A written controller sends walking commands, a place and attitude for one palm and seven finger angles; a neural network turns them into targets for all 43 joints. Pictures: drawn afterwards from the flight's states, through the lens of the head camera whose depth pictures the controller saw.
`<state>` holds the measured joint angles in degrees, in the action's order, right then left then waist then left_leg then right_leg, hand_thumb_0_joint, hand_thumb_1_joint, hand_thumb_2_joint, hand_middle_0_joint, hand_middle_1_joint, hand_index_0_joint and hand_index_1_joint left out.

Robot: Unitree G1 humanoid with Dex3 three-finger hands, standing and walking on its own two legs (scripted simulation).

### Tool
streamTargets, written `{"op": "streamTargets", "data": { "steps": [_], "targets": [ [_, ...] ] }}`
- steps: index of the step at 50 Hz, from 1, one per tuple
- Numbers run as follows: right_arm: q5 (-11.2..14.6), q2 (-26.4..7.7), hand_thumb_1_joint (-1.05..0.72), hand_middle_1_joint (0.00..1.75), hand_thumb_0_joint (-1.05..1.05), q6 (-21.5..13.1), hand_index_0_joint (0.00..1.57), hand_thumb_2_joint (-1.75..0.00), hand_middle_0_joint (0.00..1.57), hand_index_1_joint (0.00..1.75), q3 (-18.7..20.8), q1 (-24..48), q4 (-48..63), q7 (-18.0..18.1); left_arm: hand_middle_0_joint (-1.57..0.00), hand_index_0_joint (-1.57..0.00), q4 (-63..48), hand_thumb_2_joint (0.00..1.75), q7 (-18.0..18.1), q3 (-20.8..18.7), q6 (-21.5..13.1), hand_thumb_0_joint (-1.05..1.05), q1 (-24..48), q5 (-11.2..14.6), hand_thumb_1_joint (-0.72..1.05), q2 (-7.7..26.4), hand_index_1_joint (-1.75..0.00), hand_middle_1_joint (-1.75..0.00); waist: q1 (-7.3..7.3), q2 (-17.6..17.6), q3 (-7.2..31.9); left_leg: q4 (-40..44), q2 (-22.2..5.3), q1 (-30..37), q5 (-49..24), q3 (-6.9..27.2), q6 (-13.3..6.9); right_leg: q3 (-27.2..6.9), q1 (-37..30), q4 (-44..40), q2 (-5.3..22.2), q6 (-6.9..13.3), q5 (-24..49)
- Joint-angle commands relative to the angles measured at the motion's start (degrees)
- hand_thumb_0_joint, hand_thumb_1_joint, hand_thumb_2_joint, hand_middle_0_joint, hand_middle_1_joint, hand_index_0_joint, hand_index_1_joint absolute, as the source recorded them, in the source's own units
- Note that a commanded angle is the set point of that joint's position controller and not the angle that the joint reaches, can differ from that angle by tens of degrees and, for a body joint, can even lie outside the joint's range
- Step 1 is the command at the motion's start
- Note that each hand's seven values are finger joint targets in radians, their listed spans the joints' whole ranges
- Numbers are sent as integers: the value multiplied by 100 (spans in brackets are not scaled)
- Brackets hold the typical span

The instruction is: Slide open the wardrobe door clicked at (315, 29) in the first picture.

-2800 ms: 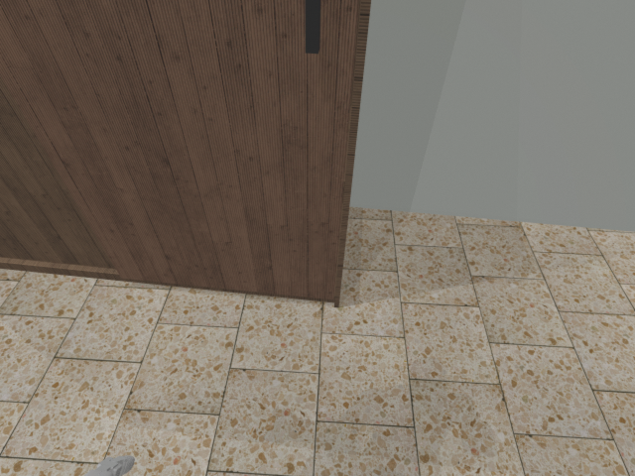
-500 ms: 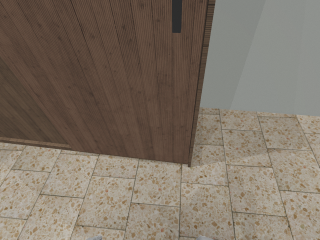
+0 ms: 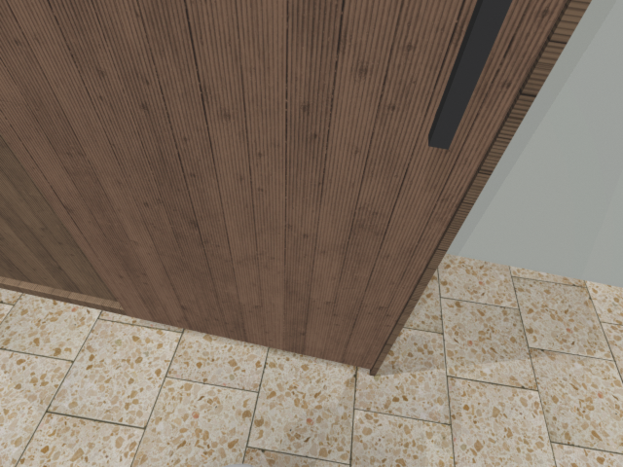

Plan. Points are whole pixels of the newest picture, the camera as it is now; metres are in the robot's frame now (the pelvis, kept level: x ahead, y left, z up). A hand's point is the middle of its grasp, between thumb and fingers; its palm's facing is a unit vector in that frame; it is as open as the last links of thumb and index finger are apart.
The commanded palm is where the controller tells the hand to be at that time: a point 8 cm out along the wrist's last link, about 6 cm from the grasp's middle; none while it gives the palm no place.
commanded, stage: come to a stop and stand still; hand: right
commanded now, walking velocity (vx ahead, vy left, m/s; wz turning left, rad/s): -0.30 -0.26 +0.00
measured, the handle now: (463, 65) +0.49 -0.10 +0.28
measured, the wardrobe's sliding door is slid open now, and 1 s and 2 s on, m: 0.00 0.00 0.00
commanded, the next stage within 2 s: look again from close up in 1.36 s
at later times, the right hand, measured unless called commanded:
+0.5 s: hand out of the picture +0.01 -0.25 -0.18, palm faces +0.10 +0.97 -0.20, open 7.4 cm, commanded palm none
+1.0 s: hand out of the picture -0.06 -0.22 -0.17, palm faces +0.03 +0.98 -0.18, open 7.4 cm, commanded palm none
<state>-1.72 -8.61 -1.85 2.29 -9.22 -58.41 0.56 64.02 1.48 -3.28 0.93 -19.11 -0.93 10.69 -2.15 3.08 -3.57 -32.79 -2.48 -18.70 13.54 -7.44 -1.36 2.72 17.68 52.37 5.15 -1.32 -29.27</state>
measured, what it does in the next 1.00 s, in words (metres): steps on the spot: right foot, then left foot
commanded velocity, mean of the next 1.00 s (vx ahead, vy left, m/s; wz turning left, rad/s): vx -0.04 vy -0.02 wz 0.00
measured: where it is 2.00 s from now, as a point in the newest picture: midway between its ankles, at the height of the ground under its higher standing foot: outside the picture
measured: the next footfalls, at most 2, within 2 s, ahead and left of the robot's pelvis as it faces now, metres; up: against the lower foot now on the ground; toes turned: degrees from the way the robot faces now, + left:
right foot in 0.32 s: +0.06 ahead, -0.12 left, +0.00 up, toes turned -5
left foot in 0.76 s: -0.03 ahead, +0.07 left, +0.00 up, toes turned +1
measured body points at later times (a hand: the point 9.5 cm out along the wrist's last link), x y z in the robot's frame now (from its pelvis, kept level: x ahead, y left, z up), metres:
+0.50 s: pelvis +0.00 -0.06 +0.01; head +0.02 -0.10 +0.46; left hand +0.12 +0.17 -0.12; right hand +0.01 -0.31 -0.16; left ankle -0.04 +0.09 -0.66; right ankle +0.02 -0.12 -0.73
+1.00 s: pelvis -0.05 -0.06 +0.01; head -0.06 -0.06 +0.46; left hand -0.09 +0.16 -0.15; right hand -0.06 -0.27 -0.15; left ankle -0.07 +0.07 -0.73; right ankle +0.02 -0.12 -0.73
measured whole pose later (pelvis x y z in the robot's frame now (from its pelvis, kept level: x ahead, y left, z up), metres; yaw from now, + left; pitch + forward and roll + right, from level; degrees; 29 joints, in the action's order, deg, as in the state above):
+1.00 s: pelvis -0.05 -0.06 +0.01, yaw +0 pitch -2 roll +0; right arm -1.2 -7.2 1.0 0.5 -18.6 -65.0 2.5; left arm 67.3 1.2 -1.1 0.8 -19.7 -0.6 7.7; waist -1.2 0.1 -0.2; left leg -24.3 -1.8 -6.7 15.4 -1.1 1.1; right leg 7.2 12.5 19.8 -2.7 4.5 -5.8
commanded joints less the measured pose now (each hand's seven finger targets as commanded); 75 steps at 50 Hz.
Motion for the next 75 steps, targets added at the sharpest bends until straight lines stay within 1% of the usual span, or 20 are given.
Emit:
{"op": "streamTargets", "data": {
  "steps": [1, 4, 10, 12, 14, 15, 16, 17, 19, 22, 30, 35, 38, 41, 49, 62, 72, 73, 74, 75],
  "targets": [
    [25, -998, -90, 30, 0, 51, 20, -90, 20, 30, 189, -418, 169, 198, -20, -20, -250, 90, 40, 37, 24, 0, -230, 65, 90, 54, -30, -30, 220, -963, 693, 974, -1683, 1068, -4416, 1063, -852, -79, 424, 5, -135, -93, 116],
    [19, -1076, -90, 30, 0, 137, 20, -90, 20, 30, 295, -647, 163, 252, -20, -20, -513, 90, 15, -55, 131, 0, 202, 3, 90, 188, -30, -30, 406, -1008, 631, 940, -1884, 1277, -4848, 1299, -1032, -154, 865, 418, -318, -151, 190],
    [-37, -1162, -90, 30, 0, 217, 20, -90, 20, 30, 348, -328, 410, 270, -20, -20, -847, 90, -66, -120, 176, 0, 543, 27, 90, 182, -30, -30, 317, -1314, 735, 949, -1816, 921, -3823, 1099, -982, -237, 497, -190, -303, -114, 339],
    [-35, -1205, -90, 30, 0, 239, 20, -90, 20, 30, 360, -283, 468, 240, -20, -20, -875, 90, -66, -110, 121, 0, 471, 31, 90, 181, -30, -30, 228, -1313, 775, 807, -1643, 850, -3356, 1052, -832, -72, 134, -1043, -362, -90, 680],
    [20, -1161, -90, 30, 0, 279, 20, -90, 20, 30, 352, -295, 452, 206, -20, -20, -804, 90, -64, -93, 58, 0, 230, 14, 90, 251, -30, -30, 99, -1217, 847, 482, -1332, 466, -2410, 898, -489, 129, -755, -2334, -406, -52, 1756],
    [35, -959, -90, 30, 0, 322, 20, -90, 20, 30, 305, -430, 478, 178, -20, -20, -830, 90, -60, -127, 5, 0, 205, -1, 90, 470, -30, -30, 101, -506, 861, 15, -977, -51, -1236, 676, -199, -247, -1336, -2793, 41, 75, 2430],
    [72, -615, -90, 30, 0, 360, 20, -90, 20, 30, 249, -573, 572, 161, -20, -20, -978, 90, -56, -179, -40, 0, 260, -54, 90, 948, -30, -30, 137, 1113, 742, -671, -255, -544, 762, 146, 224, -1575, -1161, -3230, 1230, 605, 3969],
    [55, -606, -90, 30, 0, 409, 20, -90, 20, 30, 205, -417, 578, 198, -20, -20, -1076, 90, -10, -184, -13, 0, 521, -66, 90, 1061, -30, -30, 80, 1313, 516, -1755, 53, -572, 2104, 461, 320, -1899, -605, -3611, 1620, 1080, 4318],
    [32, -710, -90, 30, 0, 459, 20, -90, 20, 30, 258, -488, 380, 182, -20, -20, -1154, 90, 95, -115, -36, 0, 953, -70, 90, 898, -30, -30, 236, 811, 385, -2799, 55, -650, 1708, 1048, 253, -1513, -415, -3570, 1265, 1145, 3842],
    [17, -675, -90, 30, 0, 425, 20, -90, 20, 30, 224, -860, 133, 139, -20, -20, -1163, 90, 98, -8, -120, 0, 1086, -26, 90, 648, -30, -30, 358, 248, 483, -2963, 17, -666, 1089, 1026, 343, -891, -730, -3548, 851, 1009, 3730],
    [25, -533, -90, 30, 0, 406, 20, -90, 20, 30, 20, -681, 24, 141, -20, -20, -674, 90, 117, -21, -143, 0, 462, 16, 90, 599, -30, -30, 99, 220, 407, -600, -101, -9, 1318, 740, 352, -1277, -1401, -3851, 894, 1084, 3101],
    [43, -498, -90, 30, 0, 352, 20, -90, 20, 30, -8, -1145, -274, 184, -20, -20, -460, 90, 76, -9, -168, 0, 443, 43, 90, 514, -30, -30, 271, 101, 443, 869, -126, 792, 473, 716, 205, -1233, -1020, -3942, 643, 746, 2075],
    [62, -588, -90, 30, 0, 248, 20, -90, 20, 30, -58, -1300, -429, 212, -20, -20, -336, 90, 17, 64, -170, 0, 378, 71, 90, 334, -30, -30, 230, -131, 180, 1434, -484, 995, -1, 1014, -30, -851, -666, -4030, 156, 176, 1428],
    [75, -491, -90, 30, 0, 182, 20, -90, 20, 30, -114, -1064, -471, 202, -20, -20, -137, 90, 5, 103, -140, 0, 172, 53, 90, 331, -30, -30, 118, -843, -169, 1550, -450, 423, 240, 1088, 0, -667, -913, -3821, 91, 293, 1585],
    [81, -331, -90, 30, 0, 226, 20, -90, 20, 30, -113, -1441, -579, 220, -20, -20, 136, 90, 17, 132, -94, 0, -176, 24, 90, 251, -30, -30, 200, -269, -353, 1423, -268, 333, 791, 961, 17, -869, -455, -4157, 142, 312, 492],
    [76, -88, -90, 30, 0, 177, 20, -90, 20, 30, -129, -1791, -666, 233, -20, -20, 212, 90, 43, 128, -51, 0, -516, 8, 90, -54, -30, -30, 138, -287, -442, 1621, -276, -268, 1481, 1191, -63, -750, -400, -3685, 26, 303, 601],
    [68, 29, -90, 30, 0, 119, 20, -90, 20, 30, -159, -1969, -704, 237, -20, -20, 118, 90, 59, 128, -92, 0, -398, 19, 90, -77, -30, -30, 154, -315, -357, 1599, -260, -315, 1178, 1237, -58, -740, -511, -3577, 77, 314, 889],
    [-80, -226, -90, 30, 0, -51, 20, -90, 20, 30, -238, -2036, -656, 372, -20, -20, -413, 90, -49, 199, -154, 0, 278, -14, 90, 223, -30, -30, 366, -562, -724, 1636, -338, -147, 179, 1305, -149, -373, 164, -2389, -77, 102, 1304],
    [-15, -406, -90, 30, 0, -74, 20, -90, 20, 30, -193, -1665, -329, 336, -20, -20, -557, 90, -103, 173, -125, 0, -74, -11, 90, -22, -30, -30, -40, -567, -248, 1856, -643, -610, 1834, 1602, -288, -302, -180, -2128, -169, 134, 970],
    [19, -496, -90, 30, 0, -139, 20, -90, 20, 30, -163, -1415, -184, 314, -20, -20, -495, 90, -128, 224, -126, 0, -279, -53, 90, -52, -30, -30, -121, -225, 24, 1755, -733, -495, 1517, 1595, -397, -265, -401, -1924, -257, 140, 1364]
  ]
}}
